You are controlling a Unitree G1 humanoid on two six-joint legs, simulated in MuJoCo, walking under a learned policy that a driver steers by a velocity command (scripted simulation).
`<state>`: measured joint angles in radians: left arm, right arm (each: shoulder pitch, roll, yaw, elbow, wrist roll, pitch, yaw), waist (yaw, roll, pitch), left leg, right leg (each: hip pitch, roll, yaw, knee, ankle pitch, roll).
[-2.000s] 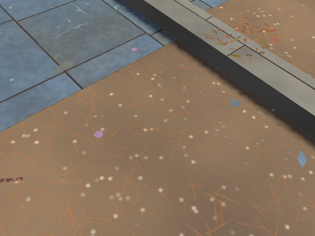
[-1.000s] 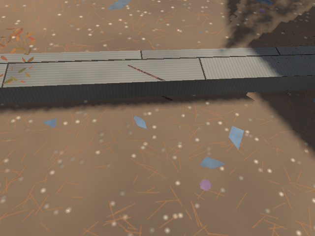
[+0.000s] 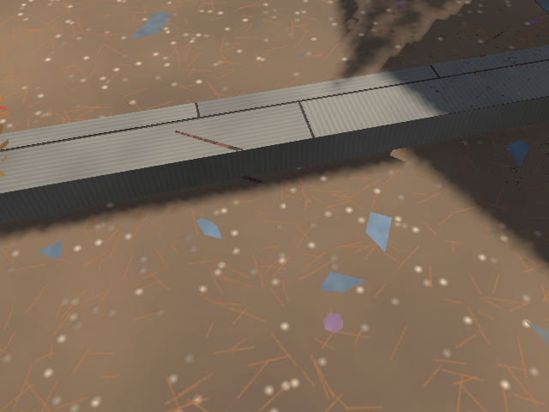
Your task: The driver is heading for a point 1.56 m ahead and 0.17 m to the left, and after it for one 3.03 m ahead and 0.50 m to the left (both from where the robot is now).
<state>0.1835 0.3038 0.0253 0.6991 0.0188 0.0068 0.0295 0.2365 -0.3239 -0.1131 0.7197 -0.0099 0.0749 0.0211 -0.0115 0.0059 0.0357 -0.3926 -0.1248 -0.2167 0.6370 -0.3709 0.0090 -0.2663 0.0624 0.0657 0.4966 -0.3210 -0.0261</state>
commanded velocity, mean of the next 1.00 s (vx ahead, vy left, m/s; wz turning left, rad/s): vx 0.84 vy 0.00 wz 0.24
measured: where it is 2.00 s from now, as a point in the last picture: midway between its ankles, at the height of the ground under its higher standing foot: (194, 87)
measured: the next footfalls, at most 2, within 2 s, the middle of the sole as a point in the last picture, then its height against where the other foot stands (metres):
left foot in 0.52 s outside the picture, level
right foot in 0.96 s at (157, 291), level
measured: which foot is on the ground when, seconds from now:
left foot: up 0.00-0.50, down 0.52-0.96, up 0.98-1.00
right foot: down 0.00-0.50, up 0.52-0.94, down 0.96-1.00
